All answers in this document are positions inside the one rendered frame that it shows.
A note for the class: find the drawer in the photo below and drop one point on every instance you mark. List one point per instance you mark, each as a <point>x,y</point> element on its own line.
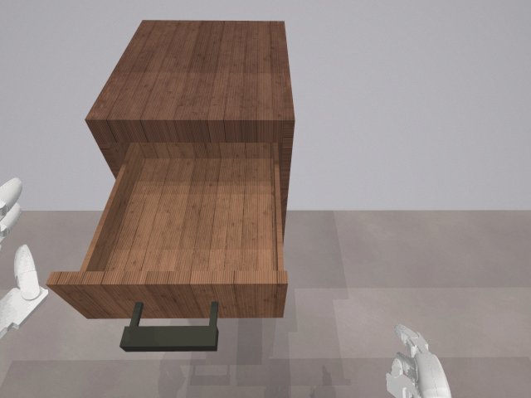
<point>186,224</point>

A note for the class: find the handle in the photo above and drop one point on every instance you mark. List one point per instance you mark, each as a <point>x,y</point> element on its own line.
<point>137,338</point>

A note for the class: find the robot left hand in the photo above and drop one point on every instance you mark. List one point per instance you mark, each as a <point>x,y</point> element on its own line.
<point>18,305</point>

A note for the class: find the robot right hand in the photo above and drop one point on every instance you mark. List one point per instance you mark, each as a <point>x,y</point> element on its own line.
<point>426,378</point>

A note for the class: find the cabinet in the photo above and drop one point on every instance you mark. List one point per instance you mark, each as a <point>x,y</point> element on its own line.
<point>199,82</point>

